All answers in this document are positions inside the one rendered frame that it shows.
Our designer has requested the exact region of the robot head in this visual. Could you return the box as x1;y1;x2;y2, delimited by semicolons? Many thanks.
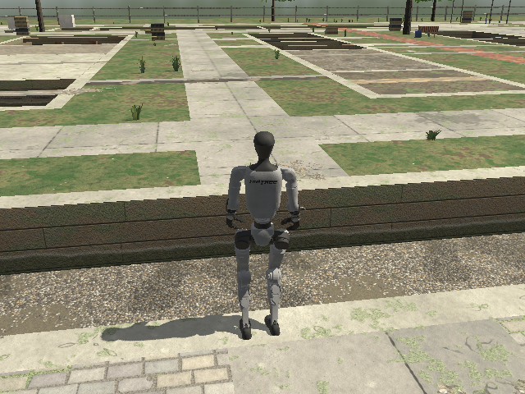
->
249;131;278;172

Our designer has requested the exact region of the right robot upper arm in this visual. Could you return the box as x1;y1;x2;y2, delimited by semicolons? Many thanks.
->
281;167;299;212

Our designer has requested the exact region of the right robot forearm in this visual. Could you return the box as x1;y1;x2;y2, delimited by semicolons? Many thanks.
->
289;200;300;222

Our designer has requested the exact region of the left robot upper arm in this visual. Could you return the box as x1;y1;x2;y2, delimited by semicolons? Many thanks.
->
227;166;247;210

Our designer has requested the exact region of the robot left hand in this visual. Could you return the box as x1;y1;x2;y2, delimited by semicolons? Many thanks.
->
226;215;245;229

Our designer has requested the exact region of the left robot forearm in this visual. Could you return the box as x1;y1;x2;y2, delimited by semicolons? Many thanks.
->
226;198;237;220

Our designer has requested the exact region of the robot right thigh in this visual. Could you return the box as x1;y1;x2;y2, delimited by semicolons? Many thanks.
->
266;228;290;283

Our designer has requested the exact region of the robot right hand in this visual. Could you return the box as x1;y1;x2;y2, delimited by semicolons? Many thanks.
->
281;218;300;231

